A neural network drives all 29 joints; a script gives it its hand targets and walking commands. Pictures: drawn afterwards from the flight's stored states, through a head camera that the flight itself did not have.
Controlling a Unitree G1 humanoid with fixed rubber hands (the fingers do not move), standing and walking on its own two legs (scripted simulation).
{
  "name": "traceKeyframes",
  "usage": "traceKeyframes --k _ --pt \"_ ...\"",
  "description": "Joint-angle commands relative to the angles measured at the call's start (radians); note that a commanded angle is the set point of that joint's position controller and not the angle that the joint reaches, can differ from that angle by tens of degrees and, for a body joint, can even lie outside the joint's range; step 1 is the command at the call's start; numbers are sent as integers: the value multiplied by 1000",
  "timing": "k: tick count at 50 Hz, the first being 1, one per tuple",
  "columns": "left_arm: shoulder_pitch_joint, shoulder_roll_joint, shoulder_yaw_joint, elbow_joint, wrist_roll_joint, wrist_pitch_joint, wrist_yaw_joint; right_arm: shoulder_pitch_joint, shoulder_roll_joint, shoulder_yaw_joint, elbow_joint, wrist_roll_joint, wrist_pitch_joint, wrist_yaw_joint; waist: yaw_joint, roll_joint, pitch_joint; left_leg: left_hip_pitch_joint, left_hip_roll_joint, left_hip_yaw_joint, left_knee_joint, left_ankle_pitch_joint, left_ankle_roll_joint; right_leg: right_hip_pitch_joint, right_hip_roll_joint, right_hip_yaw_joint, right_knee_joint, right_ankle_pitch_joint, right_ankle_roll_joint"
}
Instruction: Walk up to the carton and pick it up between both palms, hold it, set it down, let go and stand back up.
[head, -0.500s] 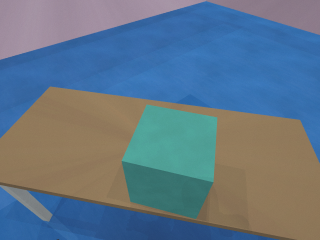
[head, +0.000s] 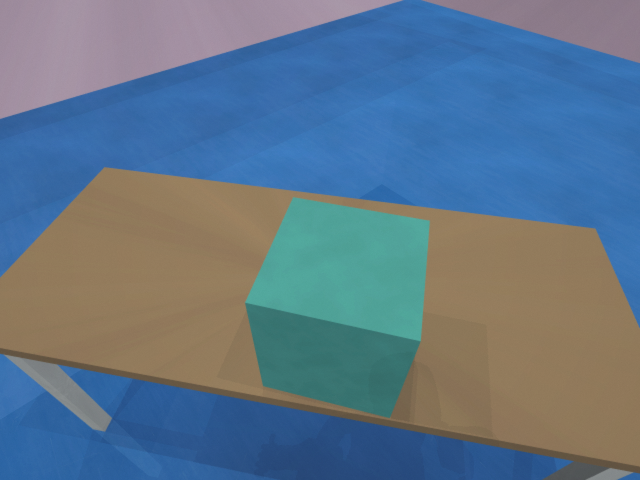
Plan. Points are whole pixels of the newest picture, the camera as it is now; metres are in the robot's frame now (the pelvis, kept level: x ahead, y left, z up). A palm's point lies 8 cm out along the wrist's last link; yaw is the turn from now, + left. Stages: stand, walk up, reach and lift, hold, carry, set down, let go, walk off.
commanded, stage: stand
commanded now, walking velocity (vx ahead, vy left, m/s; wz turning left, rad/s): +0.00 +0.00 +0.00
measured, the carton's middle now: (341, 308) +0.40 -0.02 -0.07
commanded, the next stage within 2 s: none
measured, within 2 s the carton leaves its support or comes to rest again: neither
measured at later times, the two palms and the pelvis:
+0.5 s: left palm out of the picture +0.05 +0.29 -0.12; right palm out of the picture +0.03 -0.30 -0.12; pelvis -0.01 +0.00 +0.00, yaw +0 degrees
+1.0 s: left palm out of the picture +0.06 +0.29 -0.11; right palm out of the picture +0.06 -0.30 -0.12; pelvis +0.01 -0.01 +0.00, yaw +0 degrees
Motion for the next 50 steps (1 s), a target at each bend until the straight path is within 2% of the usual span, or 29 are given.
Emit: traceKeyframes --k 1,2,4,6,8,13,14,19,20,22,25,29,30,34,36,37,39,43,44,45,50 --pt "-21 191 53 -61 -2 -20 10 -7 -192 -46 -62 0 -22 -13 -1 -5 35 -86 95 -83 -112 -97 14 -31 -95 92 -97 -99 -31" --pt "-16 195 53 -61 -1 -19 11 8 -186 -45 -56 1 -20 -11 -8 -15 26 -69 92 -82 -109 -103 13 -42 -95 95 -106 -130 -31" --pt "-16 201 53 -56 -4 -19 11 -4 -200 -45 -58 -2 -18 -13 -2 8 30 -90 93 -84 -107 -112 15 -30 -96 97 -108 -119 -31" --pt "-18 192 54 -57 -3 -16 10 -15 -208 -50 -59 -1 -20 -12 2 -9 36 -100 93 -90 -110 -141 16 -40 -94 95 -109 -145 -33" --pt "-20 199 57 -56 -1 -16 9 7 -200 -48 -51 2 -19 -12 -6 -32 25 -78 90 -77 -96 -114 13 -58 -98 108 -121 -172 -33" --pt "-22 213 61 -49 -2 -16 9 2 -198 -45 -51 -2 -21 -12 -1 4 18 -88 95 -83 -104 -116 16 -45 -99 107 -113 -155 -36" --pt "-40 214 64 -56 -2 -16 11 -4 -195 -45 -51 -2 -21 -11 -4 -11 25 -93 97 -86 -105 -118 15 -45 -102 110 -112 -155 -37" --pt "-37 204 59 -50 -7 -10 9 12 -206 -44 -43 3 -20 -11 -7 3 28 -94 97 -83 -99 -131 18 -56 -104 120 -116 -169 -38" --pt "-28 207 60 -50 -5 -10 8 21 -208 -46 -43 1 -20 -14 -3 -16 16 -94 97 -84 -105 -130 18 -44 -98 109 -110 -162 -35" --pt "-35 207 60 -47 -4 -9 7 19 -205 -47 -43 2 -19 -15 -5 -15 11 -85 96 -80 -101 -123 14 -46 -99 111 -112 -176 -37" --pt "-38 201 60 -45 -8 -11 7 12 -210 -42 -46 1 -19 -19 0 24 38 -120 102 -86 -113 -121 20 -31 -100 110 -100 -128 -35" --pt "-49 209 63 -39 -4 -10 7 15 -209 -42 -41 6 -21 -17 -5 -18 -1 -90 108 -88 -111 -101 18 -15 -100 106 -100 -118 -32" --pt "-52 200 61 -40 -6 -10 8 5 -223 -47 -47 3 -21 -20 -5 14 16 -86 107 -85 -110 -93 19 -29 -99 106 -98 -103 -35" --pt "-45 206 63 -31 -7 -9 8 5 -217 -41 -40 6 -20 -21 1 -8 9 -92 113 -91 -110 -84 18 -6 -103 102 -96 -84 -34" --pt "-50 195 60 -25 -5 -9 9 -7 -222 -45 -43 8 -21 -19 -1 0 7 -84 109 -84 -104 -80 19 -9 -101 106 -98 -79 -37" --pt "-62 204 64 -35 -6 -10 9 -4 -220 -48 -43 6 -19 -19 -6 -18 14 -83 105 -83 -105 -70 19 -20 -100 105 -102 -92 -38" --pt "-60 197 60 -30 -8 -10 9 7 -215 -44 -37 6 -18 -19 -5 -1 14 -83 109 -81 -103 -67 18 -20 -105 108 -102 -90 -37" --pt "-68 212 67 -21 -8 -10 11 -8 -217 -44 -37 3 -21 -20 -1 -16 14 -80 111 -84 -107 -58 18 -7 -102 98 -98 -71 -34" --pt "-59 207 69 -17 -10 -10 11 -17 -219 -46 -36 5 -20 -21 -1 15 13 -77 112 -79 -104 -58 19 -17 -109 109 -107 -70 -36" --pt "-59 209 66 -11 -9 -9 9 2 -218 -46 -29 4 -19 -23 -6 -4 12 -67 112 -83 -105 -48 22 -9 -105 104 -105 -59 -36" --pt "-81 204 66 -12 -7 -11 11 -22 -218 -49 -32 4 -22 -23 -8 1 -1 -61 112 -85 -105 -33 20 3 -105 99 -105 -49 -37"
